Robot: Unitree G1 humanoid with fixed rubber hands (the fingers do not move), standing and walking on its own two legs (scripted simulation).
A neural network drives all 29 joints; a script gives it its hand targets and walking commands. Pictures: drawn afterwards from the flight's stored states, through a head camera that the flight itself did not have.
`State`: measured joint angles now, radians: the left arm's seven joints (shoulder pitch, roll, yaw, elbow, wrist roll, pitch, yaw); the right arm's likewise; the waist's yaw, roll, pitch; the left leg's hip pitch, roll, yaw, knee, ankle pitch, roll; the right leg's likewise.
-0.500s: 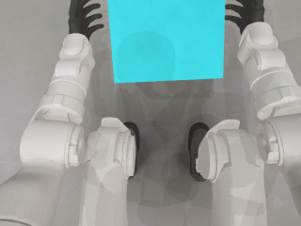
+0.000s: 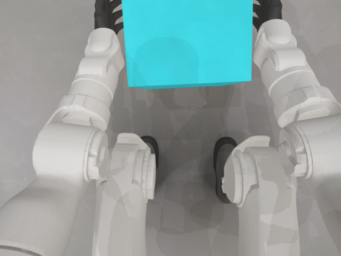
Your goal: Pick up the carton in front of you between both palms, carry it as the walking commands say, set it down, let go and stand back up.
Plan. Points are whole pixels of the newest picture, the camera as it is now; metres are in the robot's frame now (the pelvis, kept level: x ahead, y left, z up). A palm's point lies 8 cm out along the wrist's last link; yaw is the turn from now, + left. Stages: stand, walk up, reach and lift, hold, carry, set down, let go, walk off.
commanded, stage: reach and lift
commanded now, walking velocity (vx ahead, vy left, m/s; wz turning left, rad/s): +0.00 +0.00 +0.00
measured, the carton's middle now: (185, 40) +0.51 +0.01 -0.24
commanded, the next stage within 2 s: none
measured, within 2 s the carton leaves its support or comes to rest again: leaves its support in 0.12 s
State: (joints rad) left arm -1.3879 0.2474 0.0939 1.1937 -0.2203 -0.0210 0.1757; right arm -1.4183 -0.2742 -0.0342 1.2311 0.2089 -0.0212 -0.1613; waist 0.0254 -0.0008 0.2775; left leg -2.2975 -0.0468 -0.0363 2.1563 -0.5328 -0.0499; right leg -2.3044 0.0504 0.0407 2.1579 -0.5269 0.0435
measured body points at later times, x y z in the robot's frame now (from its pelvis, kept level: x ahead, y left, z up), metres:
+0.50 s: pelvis +0.00 +0.00 +0.06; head +0.26 +0.00 +0.43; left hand +0.50 +0.16 -0.02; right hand +0.51 -0.14 -0.02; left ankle +0.12 +0.13 -0.34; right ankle +0.12 -0.13 -0.34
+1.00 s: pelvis +0.03 +0.00 +0.19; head +0.23 +0.00 +0.59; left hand +0.47 +0.16 +0.13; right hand +0.48 -0.14 +0.13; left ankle +0.12 +0.13 -0.34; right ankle +0.12 -0.13 -0.34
